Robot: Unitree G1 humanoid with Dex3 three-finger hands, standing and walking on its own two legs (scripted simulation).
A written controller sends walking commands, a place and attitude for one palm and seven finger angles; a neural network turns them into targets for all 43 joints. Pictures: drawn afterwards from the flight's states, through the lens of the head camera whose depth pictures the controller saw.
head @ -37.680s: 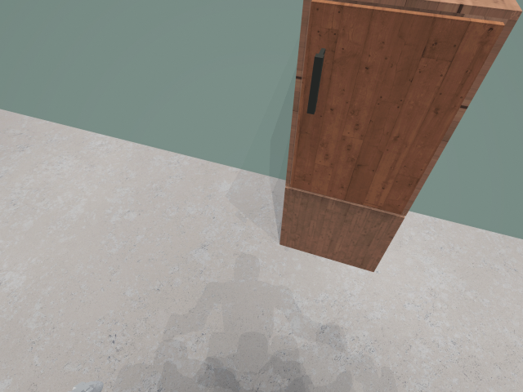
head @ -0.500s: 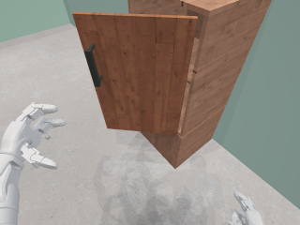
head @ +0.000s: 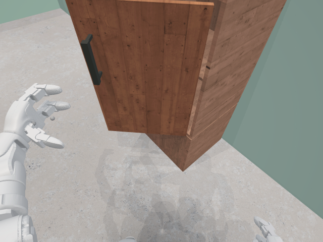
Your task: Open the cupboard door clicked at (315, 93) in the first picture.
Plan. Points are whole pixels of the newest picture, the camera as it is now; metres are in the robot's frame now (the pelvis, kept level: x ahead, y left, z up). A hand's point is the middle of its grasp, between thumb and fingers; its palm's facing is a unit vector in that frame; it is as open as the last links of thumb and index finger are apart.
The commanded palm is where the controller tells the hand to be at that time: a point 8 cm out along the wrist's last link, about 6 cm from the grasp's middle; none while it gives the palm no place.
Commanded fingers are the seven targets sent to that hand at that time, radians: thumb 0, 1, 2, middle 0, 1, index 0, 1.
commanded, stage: move the hooked fingers beside the handle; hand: left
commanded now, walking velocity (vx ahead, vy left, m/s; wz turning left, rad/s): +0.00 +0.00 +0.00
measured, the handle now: (93, 60) +0.61 +0.24 +0.10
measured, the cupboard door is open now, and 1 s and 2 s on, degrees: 45 45 45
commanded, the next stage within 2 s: none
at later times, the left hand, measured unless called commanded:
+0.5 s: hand (65, 92) +0.45 +0.27 +0.12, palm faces -0.02 -1.00 +0.02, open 14.0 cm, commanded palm +0.43 +0.33 +0.11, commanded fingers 0.00 -0.50 0.30 -0.30 -1.20 -0.30 -1.20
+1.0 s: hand (70, 74) +0.53 +0.29 +0.11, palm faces -0.03 -1.00 +0.02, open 14.0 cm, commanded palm +0.54 +0.34 +0.11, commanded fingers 0.00 -0.50 0.30 -0.30 -1.20 -0.30 -1.20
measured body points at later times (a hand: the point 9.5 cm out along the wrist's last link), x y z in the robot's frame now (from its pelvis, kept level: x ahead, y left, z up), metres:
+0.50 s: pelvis +0.01 +0.01 -0.01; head +0.08 +0.02 +0.43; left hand +0.44 +0.33 +0.12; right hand +0.06 -0.27 -0.11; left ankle +0.04 +0.13 -0.71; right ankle -0.02 -0.13 -0.71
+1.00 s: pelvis +0.01 +0.01 -0.03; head +0.15 +0.04 +0.40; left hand +0.53 +0.34 +0.11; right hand -0.02 -0.27 -0.12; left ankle +0.04 +0.13 -0.71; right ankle -0.02 -0.13 -0.71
